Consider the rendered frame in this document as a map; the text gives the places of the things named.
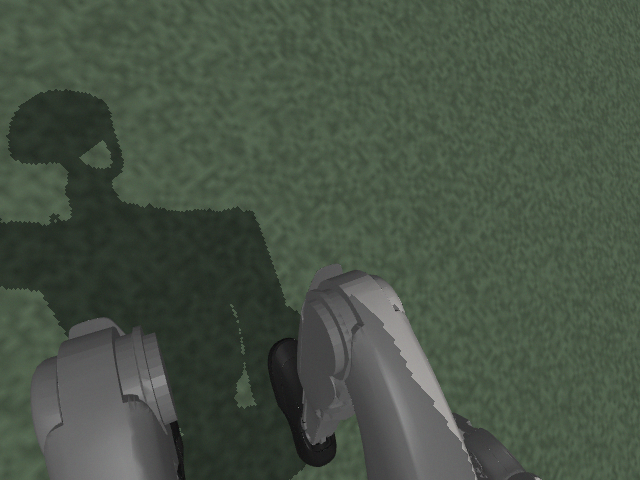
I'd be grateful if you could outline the right robot hand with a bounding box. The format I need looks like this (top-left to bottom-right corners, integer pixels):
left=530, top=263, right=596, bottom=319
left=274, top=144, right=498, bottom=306
left=452, top=412, right=526, bottom=480

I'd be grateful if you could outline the left robot foot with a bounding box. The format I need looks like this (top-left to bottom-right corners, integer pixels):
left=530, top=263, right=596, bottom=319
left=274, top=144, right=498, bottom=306
left=170, top=421, right=186, bottom=480

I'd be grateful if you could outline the right robot foot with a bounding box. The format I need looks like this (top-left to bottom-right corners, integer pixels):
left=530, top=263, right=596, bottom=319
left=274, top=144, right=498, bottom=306
left=268, top=338, right=336, bottom=467

